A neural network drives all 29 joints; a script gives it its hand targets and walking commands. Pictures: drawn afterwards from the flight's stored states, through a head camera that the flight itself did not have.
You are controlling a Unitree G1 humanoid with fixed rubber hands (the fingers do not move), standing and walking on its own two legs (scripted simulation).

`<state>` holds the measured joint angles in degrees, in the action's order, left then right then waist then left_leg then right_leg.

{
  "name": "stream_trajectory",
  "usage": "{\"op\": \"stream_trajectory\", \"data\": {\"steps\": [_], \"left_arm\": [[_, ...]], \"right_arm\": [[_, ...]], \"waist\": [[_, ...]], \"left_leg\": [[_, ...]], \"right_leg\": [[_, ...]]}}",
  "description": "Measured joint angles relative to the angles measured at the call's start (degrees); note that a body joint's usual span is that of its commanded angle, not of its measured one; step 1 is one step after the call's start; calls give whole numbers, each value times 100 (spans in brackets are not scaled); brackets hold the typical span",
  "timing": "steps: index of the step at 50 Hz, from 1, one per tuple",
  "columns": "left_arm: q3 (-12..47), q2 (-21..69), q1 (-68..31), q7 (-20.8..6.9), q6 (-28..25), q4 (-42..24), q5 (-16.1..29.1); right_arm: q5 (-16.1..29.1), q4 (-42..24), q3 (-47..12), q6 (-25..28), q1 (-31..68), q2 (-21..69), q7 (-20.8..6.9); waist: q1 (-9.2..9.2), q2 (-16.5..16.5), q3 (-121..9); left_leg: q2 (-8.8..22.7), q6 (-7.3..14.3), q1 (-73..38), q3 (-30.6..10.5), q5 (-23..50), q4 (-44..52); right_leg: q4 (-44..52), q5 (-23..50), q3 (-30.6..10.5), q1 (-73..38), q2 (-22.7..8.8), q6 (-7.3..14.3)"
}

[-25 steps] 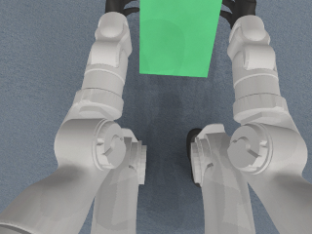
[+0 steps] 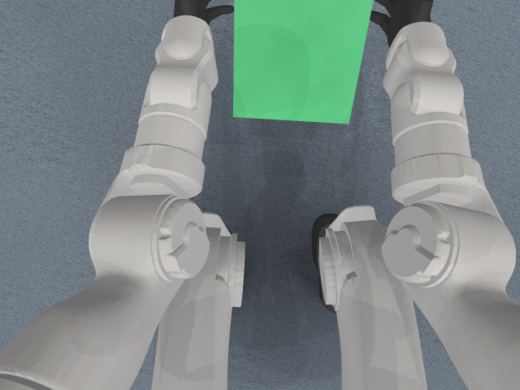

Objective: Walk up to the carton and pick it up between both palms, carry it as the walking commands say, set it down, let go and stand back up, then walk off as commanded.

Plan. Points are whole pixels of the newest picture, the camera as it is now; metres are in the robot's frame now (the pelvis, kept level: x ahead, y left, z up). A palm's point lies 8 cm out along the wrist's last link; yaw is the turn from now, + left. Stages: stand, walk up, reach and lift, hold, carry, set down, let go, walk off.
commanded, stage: set down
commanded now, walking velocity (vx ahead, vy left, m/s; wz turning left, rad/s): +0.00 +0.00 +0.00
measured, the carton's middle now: (291, 37) +0.55 -0.04 -0.24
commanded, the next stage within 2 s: none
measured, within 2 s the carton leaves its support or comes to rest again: rests again in 0.84 s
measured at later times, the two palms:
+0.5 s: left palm (193, 15) +0.55 +0.08 -0.15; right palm (405, 23) +0.53 -0.17 -0.16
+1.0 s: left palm (167, 34) +0.53 +0.11 -0.15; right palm (423, 49) +0.50 -0.19 -0.16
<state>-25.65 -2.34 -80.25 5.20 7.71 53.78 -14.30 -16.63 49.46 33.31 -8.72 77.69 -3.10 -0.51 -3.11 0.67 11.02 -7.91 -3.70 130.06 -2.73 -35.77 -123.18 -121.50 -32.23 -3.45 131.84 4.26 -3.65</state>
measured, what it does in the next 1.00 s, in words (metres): stands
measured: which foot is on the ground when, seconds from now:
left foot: down 0.00-1.00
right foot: down 0.00-1.00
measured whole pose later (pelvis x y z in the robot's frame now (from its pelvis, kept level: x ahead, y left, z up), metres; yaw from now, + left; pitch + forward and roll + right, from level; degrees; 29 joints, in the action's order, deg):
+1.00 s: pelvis -0.01 +0.00 +0.00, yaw -1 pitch +39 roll -1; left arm -4.6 -13.8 -77.9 9.0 2.7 60.1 7.4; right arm 6.2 61.9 12.5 -0.7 75.7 -14.4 6.3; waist -2.1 1.3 14.2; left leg -7.8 -4.2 128.2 -3.6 -34.8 -123.9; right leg -121.6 -30.8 -2.6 129.9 4.6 -3.7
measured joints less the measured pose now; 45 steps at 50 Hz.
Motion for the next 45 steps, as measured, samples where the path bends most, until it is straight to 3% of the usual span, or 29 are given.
{"op": "stream_trajectory", "data": {"steps": [18,26,30,34,38,45], "left_arm": [[-5,-59,-14,-91,-168,90,-5],[325,-247,-51,-60,-382,408,155],[846,-372,160,72,-456,711,498],[1478,-667,445,298,-599,621,1221],[2006,-1020,422,363,-611,621,1838],[2178,-1180,143,315,-572,877,2165]], "right_arm": [[92,212,-60,214,45,-100,-45],[302,726,-415,492,84,-335,68],[664,1115,-935,622,-162,-517,285],[1448,1207,-1495,806,-311,-904,541],[2142,1258,-1993,862,-252,-1213,608],[2322,1520,-2129,868,-77,-1216,619]], "waist": [[4,17,54],[35,26,149],[85,55,263],[54,19,527],[65,-2,735],[74,42,564]], "left_leg": [[-7,1,-21,-20,-74,-88],[12,-4,-89,-26,-98,-105],[11,-11,-136,-32,-91,-73],[-15,-26,-204,-50,-26,-48],[-5,-40,-298,-87,-1,-116],[-24,-61,-235,-90,55,-190]], "right_leg": [[-72,-72,23,-29,-1,-9],[-75,-77,28,-91,20,-20],[-44,-72,31,-139,16,-21],[-24,-26,45,-219,-5,-15],[-58,29,87,-316,12,-9],[-133,80,94,-256,6,-8]]}}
